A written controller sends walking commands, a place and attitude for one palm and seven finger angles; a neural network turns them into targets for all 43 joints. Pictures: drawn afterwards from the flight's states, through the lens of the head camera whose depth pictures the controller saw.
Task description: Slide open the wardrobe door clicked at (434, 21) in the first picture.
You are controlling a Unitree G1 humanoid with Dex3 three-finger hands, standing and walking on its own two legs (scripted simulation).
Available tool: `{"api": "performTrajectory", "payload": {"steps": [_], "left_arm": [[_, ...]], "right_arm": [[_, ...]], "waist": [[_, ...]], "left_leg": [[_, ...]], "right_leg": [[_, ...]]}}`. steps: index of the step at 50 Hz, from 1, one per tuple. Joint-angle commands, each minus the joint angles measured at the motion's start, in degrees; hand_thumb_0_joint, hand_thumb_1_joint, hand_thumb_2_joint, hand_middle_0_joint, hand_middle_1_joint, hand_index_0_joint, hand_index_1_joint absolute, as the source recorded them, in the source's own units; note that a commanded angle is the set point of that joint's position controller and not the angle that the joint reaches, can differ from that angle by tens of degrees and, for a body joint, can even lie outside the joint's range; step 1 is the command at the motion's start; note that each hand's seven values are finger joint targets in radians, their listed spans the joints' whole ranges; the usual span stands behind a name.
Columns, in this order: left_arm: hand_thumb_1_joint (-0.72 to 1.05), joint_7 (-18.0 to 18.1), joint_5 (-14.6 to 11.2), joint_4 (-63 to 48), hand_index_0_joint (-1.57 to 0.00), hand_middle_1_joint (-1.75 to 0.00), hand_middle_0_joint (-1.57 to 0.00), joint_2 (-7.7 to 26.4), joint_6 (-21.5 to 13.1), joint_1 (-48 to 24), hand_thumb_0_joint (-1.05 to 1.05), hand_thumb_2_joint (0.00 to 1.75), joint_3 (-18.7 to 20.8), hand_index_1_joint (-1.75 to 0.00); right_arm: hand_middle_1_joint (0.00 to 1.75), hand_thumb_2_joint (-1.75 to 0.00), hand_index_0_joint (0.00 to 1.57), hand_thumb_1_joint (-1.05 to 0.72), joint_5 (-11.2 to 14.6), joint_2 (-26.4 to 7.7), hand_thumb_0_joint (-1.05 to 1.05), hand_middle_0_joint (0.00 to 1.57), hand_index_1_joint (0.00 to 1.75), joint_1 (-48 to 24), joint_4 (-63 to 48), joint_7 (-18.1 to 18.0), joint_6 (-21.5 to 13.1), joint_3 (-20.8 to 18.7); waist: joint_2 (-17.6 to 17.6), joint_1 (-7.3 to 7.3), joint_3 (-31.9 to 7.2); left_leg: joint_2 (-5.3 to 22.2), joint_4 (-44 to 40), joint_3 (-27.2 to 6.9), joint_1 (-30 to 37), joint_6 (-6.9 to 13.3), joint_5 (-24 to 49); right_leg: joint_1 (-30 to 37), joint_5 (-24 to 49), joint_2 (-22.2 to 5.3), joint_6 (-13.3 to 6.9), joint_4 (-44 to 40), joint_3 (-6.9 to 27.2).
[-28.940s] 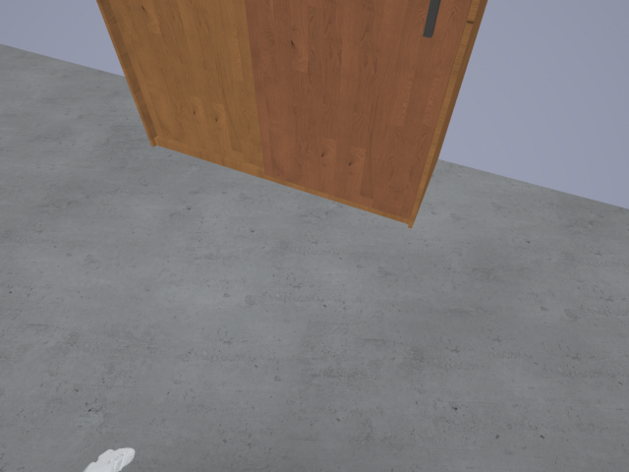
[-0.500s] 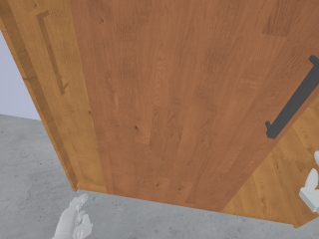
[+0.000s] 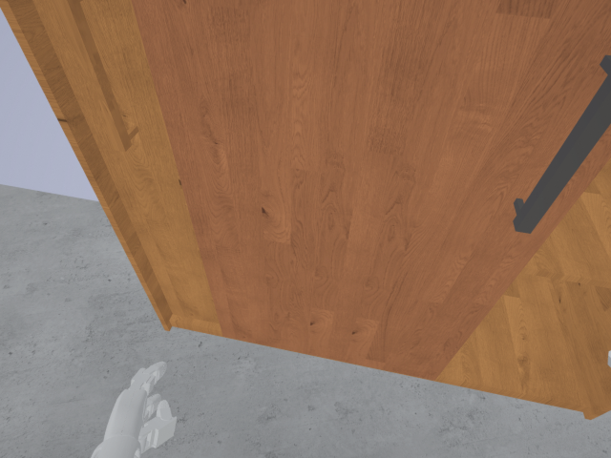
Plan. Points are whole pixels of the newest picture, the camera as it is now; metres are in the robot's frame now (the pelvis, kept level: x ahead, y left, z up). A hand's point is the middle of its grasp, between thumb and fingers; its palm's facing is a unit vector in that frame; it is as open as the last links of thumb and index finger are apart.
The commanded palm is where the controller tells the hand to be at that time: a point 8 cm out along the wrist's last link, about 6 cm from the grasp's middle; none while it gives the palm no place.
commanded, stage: step back with the hand held close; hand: right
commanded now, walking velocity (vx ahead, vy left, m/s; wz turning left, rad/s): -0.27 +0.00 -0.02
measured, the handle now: (561, 154) +0.49 -0.34 +0.18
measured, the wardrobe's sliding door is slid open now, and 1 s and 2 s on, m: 0.48 0.48 0.48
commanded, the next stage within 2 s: stop stepping back and stand still in 0.58 s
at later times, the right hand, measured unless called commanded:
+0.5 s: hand out of the picture +0.09 -0.35 +0.17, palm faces +0.52 +0.77 -0.36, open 7.4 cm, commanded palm +0.02 -0.37 +0.18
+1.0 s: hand out of the picture -0.07 -0.40 +0.18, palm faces +0.40 +0.84 -0.36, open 7.5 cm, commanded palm -0.12 -0.44 +0.18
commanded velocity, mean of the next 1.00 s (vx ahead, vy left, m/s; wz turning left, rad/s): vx -0.11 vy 0.06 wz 0.03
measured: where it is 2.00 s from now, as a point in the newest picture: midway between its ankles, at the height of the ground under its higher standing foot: outside the picture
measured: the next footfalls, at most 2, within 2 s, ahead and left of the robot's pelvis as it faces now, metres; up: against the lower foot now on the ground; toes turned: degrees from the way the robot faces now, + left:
left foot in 0.64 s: -0.13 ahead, +0.04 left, +0.00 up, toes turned -3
right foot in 0.80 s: -0.06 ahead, -0.21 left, -0.01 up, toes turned -3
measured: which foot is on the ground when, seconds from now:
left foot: down 0.00-0.42, up 0.44-0.62, down 0.64-0.80, up 0.82-1.00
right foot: down 0.00-0.62, up 0.64-0.78, down 0.80-1.00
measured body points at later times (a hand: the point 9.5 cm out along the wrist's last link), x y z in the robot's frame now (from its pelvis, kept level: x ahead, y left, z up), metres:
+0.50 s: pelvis -0.10 -0.07 -0.01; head -0.10 -0.10 +0.44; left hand +0.10 +0.15 -0.07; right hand +0.06 -0.39 +0.19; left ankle -0.07 +0.08 -0.70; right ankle +0.09 -0.11 -0.73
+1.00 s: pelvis -0.26 -0.14 +0.01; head -0.27 -0.19 +0.46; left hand -0.10 +0.07 -0.05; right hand -0.09 -0.44 +0.20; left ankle -0.27 -0.06 -0.69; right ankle -0.11 -0.22 -0.72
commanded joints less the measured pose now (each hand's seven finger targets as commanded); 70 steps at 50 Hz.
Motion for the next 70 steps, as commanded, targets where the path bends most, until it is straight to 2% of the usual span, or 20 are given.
{"api": "performTrajectory", "payload": {"steps": [1,7,17,21,28,30,32,36,38,39,41,49,51,52,54,60,61,62,63,70], "left_arm": [[0.9,0.6,0.3,-9.0,-0.2,-0.3,-0.2,6.4,-4.5,-6.2,0.0,0.9,1.4,-0.3],[0.9,0.4,1.1,-8.5,-0.2,-0.3,-0.2,6.7,-6.6,-5.4,0.0,0.9,2.2,-0.3],[0.9,-0.2,1.6,-4.7,-0.2,-0.3,-0.2,5.4,-8.0,-3.3,0.0,0.9,1.8,-0.3],[0.9,0.3,1.3,-6.6,-0.2,-0.3,-0.2,7.1,-8.5,-6.7,0.0,0.9,2.1,-0.3],[0.9,-2.6,1.6,-6.7,-0.2,-0.3,-0.2,4.6,-9.9,-7.1,0.0,0.9,3.1,-0.3],[0.9,-3.2,1.7,-5.5,-0.2,-0.3,-0.2,4.5,-8.7,-6.6,0.0,0.9,3.1,-0.3],[0.9,-3.6,2.1,-4.2,-0.2,-0.3,-0.2,4.6,-8.2,-8.1,0.0,0.9,2.5,-0.3],[0.9,-1.8,0.7,-3.0,-0.2,-0.3,-0.2,3.9,-7.5,-6.4,0.0,0.9,1.4,-0.3],[0.9,-0.6,0.6,-2.9,-0.2,-0.3,-0.2,5.5,-8.3,-4.9,0.0,0.9,2.0,-0.3],[0.9,-0.7,0.6,-4.9,-0.2,-0.3,-0.2,7.0,-9.1,-5.1,0.0,0.9,2.3,-0.3],[0.9,-1.4,0.6,-5.0,-0.2,-0.3,-0.2,5.6,-10.5,-5.2,0.0,0.9,2.4,-0.3],[0.9,-2.8,2.3,-6.7,-0.2,-0.3,-0.2,3.7,-7.7,-6.6,0.0,0.9,2.6,-0.3],[0.9,-2.4,1.4,-5.3,-0.2,-0.3,-0.2,2.8,-6.3,-4.8,0.0,0.9,3.5,-0.3],[0.9,-1.8,0.8,-5.1,-0.2,-0.3,-0.2,3.9,-6.3,-5.4,0.0,0.9,3.0,-0.3],[0.9,-1.8,2.5,-2.3,-0.2,-0.3,-0.2,1.9,-6.2,-4.2,0.0,0.9,1.7,-0.3],[0.9,0.3,1.7,-2.9,-0.2,-0.3,-0.2,4.6,-7.1,-4.4,0.0,0.9,1.5,-0.3],[0.9,0.6,1.9,-3.5,-0.2,-0.3,-0.2,5.8,-7.7,-3.2,0.0,0.9,1.8,-0.3],[0.9,0.4,2.0,-4.7,-0.2,-0.3,-0.2,7.7,-8.0,-3.6,0.0,0.9,2.1,-0.3],[0.9,0.2,2.0,-6.8,-0.2,-0.3,-0.2,6.9,-7.7,-6.2,0.0,0.9,2.1,-0.3],[0.9,-2.5,1.5,-6.0,-0.2,-0.3,-0.2,5.3,-6.6,-6.4,0.0,0.9,3.2,-0.3]], "right_arm": [[0.3,-0.9,0.2,-0.9,0.1,-9.7,0.0,0.2,0.3,-3.0,-11.9,-1.7,-4.5,-7.6],[0.3,-0.9,0.2,-0.9,-1.2,-8.9,0.0,0.2,0.3,-4.2,-13.4,-2.0,-5.9,-8.8],[0.3,-0.9,0.2,-0.9,-1.2,-8.3,0.0,0.2,0.3,-8.9,-12.8,-3.0,-5.6,-6.6],[0.3,-0.9,0.2,-0.9,-1.9,-8.6,0.0,0.2,0.3,-11.4,-14.4,-2.3,-5.7,-8.2],[0.3,-0.9,0.2,-0.9,1.2,-9.7,0.0,0.2,0.3,-3.6,-17.0,-1.3,-6.0,-9.1],[0.3,-0.9,0.2,-0.9,1.7,-10.5,0.0,0.2,0.3,-5.0,-16.5,-1.4,-6.5,-9.6],[0.3,-0.9,0.2,-0.9,0.1,-12.8,0.0,0.2,0.3,-11.4,-17.8,-2.1,-8.5,-9.8],[0.3,-0.9,0.2,-0.9,-1.2,-7.9,0.0,0.2,0.3,-17.9,-12.9,-0.5,-5.0,-4.5],[0.3,-0.9,0.2,-0.9,-1.8,-7.8,0.0,0.2,0.3,-18.8,-12.6,-0.7,-4.2,-4.3],[0.3,-0.9,0.2,-0.9,-1.6,-8.4,0.0,0.2,0.3,-18.1,-15.9,-0.8,-4.7,-5.2],[0.3,-0.9,0.2,-0.9,-1.1,-8.5,0.0,0.2,0.3,-12.3,-14.0,-0.9,-5.7,-6.6],[0.3,-0.9,0.2,-0.9,-0.4,-9.9,0.0,0.2,0.3,-0.4,-20.9,-1.6,-1.7,-8.0],[0.3,-0.9,0.2,-0.9,-1.3,-11.4,0.0,0.2,0.3,-2.2,-19.1,-1.3,-0.1,-8.5],[0.3,-0.9,0.2,-0.9,-0.4,-12.2,0.0,0.2,0.3,-8.2,-22.4,-1.3,-0.7,-8.9],[0.3,-0.9,0.2,-0.9,-0.7,-11.4,0.0,0.2,0.3,-9.4,-11.5,-2.1,-2.2,-10.6],[0.3,-0.9,0.2,-0.9,-1.6,-7.7,0.0,0.2,0.3,-13.8,-12.0,-2.5,-3.1,-4.2],[0.3,-0.9,0.2,-0.9,-1.3,-8.0,0.0,0.2,0.3,-14.3,-14.4,-2.4,-3.8,-4.5],[0.3,-0.9,0.2,-0.9,-1.0,-8.3,0.0,0.2,0.3,-15.2,-17.4,-2.3,-4.6,-5.1],[0.3,-0.9,0.2,-0.9,-1.3,-11.3,0.0,0.2,0.3,-15.6,-18.4,-2.1,-5.6,-7.6],[0.3,-0.9,0.2,-0.9,-1.9,-8.7,0.0,0.2,0.3,-3.6,-14.4,-1.3,-3.9,-8.8]], "waist": [[-2.6,-0.31,-4.1],[-9.5,-1.01,-6.5],[6.9,1.22,-3.1],[-13.9,-0.85,-4.8],[-12.7,-1.45,-11.5],[-4.0,-1.21,-9.2],[19.4,-2.26,0.5],[7.6,1.38,0.8],[-6.9,1.75,-1.8],[-19.6,0.45,-4.6],[-14.0,1.11,-6.6],[-11.9,-0.61,-8.4],[14.5,-0.54,-6.1],[16.8,1.08,-1.4],[9.9,2.55,-3.9],[3.6,2.61,-1.8],[-3.7,3.23,-2.6],[-18.7,3.3,-0.3],[-17.4,2.0,2.2],[-15.9,-0.44,-2.0]], "left_leg": [[4.5,-7.0,-6.2,-6.3,-1.5,-2.4],[-0.9,2.3,-2.1,5.0,-0.5,-4.0],[11.1,-12.5,-15.0,-22.9,4.1,-11.3],[-4.1,16.7,-2.0,0.6,-1.7,-8.9],[-4.9,11.4,1.2,4.1,1.3,-14.1],[1.6,-8.3,-4.1,-0.9,5.2,-14.1],[28.9,-25.6,-38.0,-27.6,16.7,-9.7],[15.4,-5.5,-13.7,-11.1,5.1,23.1],[8.0,4.4,-8.0,-10.8,0.3,12.3],[2.3,11.9,-4.1,-13.1,-2.5,-4.6],[-2.4,26.1,-5.6,-8.7,-2.4,-12.4],[-5.9,-0.8,5.7,12.0,2.7,-13.2],[13.4,-17.0,-17.3,2.6,12.4,-13.6],[23.0,-22.2,-30.0,-7.8,17.3,-17.6],[19.3,-20.4,-20.4,-7.6,6.6,-25.7],[13.2,-8.5,-8.0,-12.9,7.3,-23.1],[8.7,3.5,-4.2,-15.2,4.7,-19.9],[1.5,20.5,1.5,-26.6,-0.2,-16.7],[2.0,32.6,-1.8,-24.7,-1.3,-12.1],[-0.6,11.7,7.3,8.7,0.7,-11.9]], "right_leg": [[3.9,-9.7,-5.3,-1.1,-9.4,9.9],[-6.9,-27.3,-7.6,-1.7,-21.0,14.7],[10.4,-15.4,0.0,1.4,4.3,8.3],[-13.4,-39.4,-12.5,-2.2,-27.1,24.4],[-0.9,-19.4,-9.5,5.6,-26.3,7.0],[2.4,-16.5,-5.2,8.9,-10.4,1.2],[0.9,-21.8,4.4,8.4,41.6,8.4],[1.4,-15.9,-0.9,3.3,14.2,6.6],[9.3,-2.4,-1.2,1.7,-5.4,6.1],[9.2,-1.9,-11.4,-1.5,-12.4,18.3],[0.6,-39.7,-15.4,-3.1,-25.4,26.5],[-2.9,-29.2,-7.0,6.5,-21.5,5.6],[-6.8,-18.0,2.8,6.1,23.8,-6.1],[-15.7,-17.4,2.4,4.7,41.4,3.1],[-15.0,-14.7,-1.6,3.7,37.5,3.6],[7.7,-17.3,-0.5,0.7,4.1,-4.7],[12.1,-21.8,-2.8,-1.0,-4.3,1.2],[16.1,-31.7,-15.7,-5.8,-16.1,25.2],[6.5,-39.3,-23.8,-9.1,-25.3,37.0],[-16.3,-37.7,-12.1,-1.2,-16.4,5.4]]}}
